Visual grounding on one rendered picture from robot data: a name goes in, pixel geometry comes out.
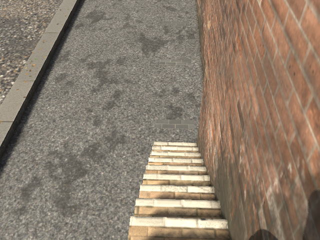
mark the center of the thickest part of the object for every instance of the stairs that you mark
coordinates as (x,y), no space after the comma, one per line
(176,200)

